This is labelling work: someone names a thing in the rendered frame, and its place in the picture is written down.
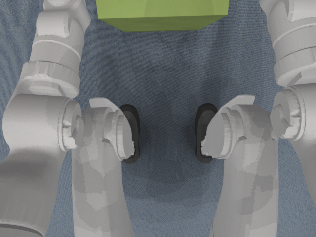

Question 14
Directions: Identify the right robot forearm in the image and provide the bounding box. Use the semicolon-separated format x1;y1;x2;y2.
259;0;316;87

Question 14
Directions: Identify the carton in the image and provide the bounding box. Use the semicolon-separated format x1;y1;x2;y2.
96;0;229;32

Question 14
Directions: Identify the robot left upper arm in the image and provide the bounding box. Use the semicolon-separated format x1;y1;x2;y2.
0;93;84;237

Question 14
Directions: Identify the robot left thigh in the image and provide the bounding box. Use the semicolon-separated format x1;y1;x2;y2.
71;107;135;237

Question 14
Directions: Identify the left robot forearm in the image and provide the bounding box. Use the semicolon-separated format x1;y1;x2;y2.
2;0;91;144

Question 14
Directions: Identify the robot right foot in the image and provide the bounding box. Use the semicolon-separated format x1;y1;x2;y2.
195;103;218;163

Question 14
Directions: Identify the robot right upper arm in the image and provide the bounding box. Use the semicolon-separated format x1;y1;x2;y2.
270;83;316;208

